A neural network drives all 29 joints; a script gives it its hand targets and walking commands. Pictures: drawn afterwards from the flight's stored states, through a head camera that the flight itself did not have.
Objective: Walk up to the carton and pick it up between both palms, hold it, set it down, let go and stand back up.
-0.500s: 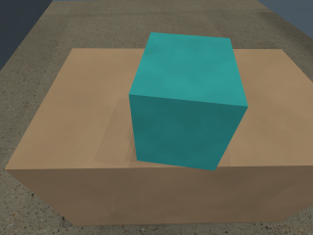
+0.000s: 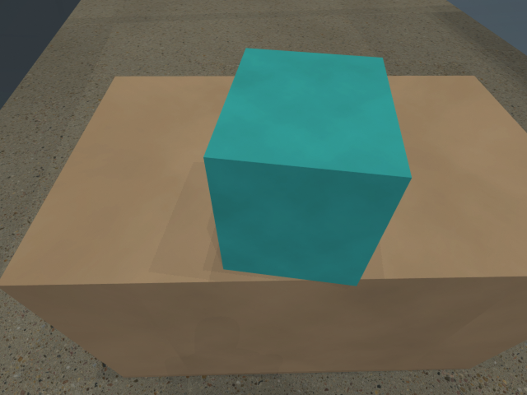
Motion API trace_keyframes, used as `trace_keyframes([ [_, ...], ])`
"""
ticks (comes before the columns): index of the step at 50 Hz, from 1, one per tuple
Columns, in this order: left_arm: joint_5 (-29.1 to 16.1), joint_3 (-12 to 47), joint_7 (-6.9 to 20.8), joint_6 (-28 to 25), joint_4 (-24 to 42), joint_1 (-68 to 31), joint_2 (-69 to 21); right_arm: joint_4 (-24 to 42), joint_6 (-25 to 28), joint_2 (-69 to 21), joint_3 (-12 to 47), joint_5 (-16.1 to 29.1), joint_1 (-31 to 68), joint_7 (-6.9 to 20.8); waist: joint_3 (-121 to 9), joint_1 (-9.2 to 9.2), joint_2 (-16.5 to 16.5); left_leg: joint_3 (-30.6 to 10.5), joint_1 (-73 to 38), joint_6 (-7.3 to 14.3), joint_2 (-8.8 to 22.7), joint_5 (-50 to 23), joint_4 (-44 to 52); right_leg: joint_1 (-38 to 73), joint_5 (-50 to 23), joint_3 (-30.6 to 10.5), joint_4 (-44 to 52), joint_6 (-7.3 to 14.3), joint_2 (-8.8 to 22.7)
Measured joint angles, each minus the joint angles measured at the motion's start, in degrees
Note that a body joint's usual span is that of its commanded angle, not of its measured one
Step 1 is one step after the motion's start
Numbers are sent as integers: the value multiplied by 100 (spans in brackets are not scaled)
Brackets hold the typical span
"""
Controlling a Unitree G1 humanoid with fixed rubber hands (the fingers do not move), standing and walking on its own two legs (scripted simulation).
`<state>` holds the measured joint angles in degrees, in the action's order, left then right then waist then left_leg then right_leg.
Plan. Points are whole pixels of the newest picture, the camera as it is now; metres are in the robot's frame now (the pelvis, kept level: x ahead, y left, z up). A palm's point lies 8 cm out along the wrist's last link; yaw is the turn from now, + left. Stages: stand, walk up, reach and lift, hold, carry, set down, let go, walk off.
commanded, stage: stand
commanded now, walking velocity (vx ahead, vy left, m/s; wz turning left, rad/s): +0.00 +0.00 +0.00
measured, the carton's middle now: (300, 166) +0.48 -0.04 +0.08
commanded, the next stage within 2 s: none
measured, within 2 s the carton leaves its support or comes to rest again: neither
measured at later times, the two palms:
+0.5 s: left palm out of the picture -0.04 +0.21 -0.15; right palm out of the picture +0.01 -0.22 -0.14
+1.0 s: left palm out of the picture -0.02 +0.21 -0.15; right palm out of the picture +0.03 -0.22 -0.14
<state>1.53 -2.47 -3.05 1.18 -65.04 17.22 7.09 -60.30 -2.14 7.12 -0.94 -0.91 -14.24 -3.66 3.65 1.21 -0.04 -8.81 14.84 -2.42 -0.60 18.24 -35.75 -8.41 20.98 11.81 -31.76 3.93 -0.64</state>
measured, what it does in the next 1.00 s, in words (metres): stands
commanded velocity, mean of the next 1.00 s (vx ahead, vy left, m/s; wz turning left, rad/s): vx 0.00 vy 0.00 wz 0.00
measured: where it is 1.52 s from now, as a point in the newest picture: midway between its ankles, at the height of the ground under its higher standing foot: outside the picture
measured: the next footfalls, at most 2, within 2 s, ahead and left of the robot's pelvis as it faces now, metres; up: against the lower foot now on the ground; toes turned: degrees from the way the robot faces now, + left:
none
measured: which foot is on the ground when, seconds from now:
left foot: down 0.00-1.00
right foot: down 0.00-1.00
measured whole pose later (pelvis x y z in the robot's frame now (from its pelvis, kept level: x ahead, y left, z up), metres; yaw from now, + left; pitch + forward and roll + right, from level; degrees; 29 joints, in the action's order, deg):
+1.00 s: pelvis +0.00 -0.01 +0.00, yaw +1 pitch -2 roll -1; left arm 1.4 -2.2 -2.9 1.3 -62.8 16.4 7.6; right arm -60.7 -2.2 7.1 -1.0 -1.0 -13.4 -3.5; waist 4.9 1.2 0.2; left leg -8.5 14.8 -2.9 -0.1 18.1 -35.2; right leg -8.0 21.5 12.6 -31.5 4.3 -0.6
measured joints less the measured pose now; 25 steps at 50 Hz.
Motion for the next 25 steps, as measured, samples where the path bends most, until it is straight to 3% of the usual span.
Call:
trace_keyframes([
  [25,-46,25,-11,56,130,157,60,-24,-28,-10,28,-9,-61,30,-14,24,21,-1,-27,-38,33,-105,90,36,-58,53,58,36,-9],
])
